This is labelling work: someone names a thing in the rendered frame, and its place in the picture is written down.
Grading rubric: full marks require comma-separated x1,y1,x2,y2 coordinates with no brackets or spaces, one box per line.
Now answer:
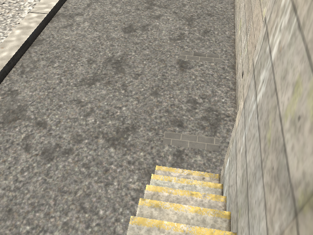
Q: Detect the stairs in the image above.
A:
126,165,237,235

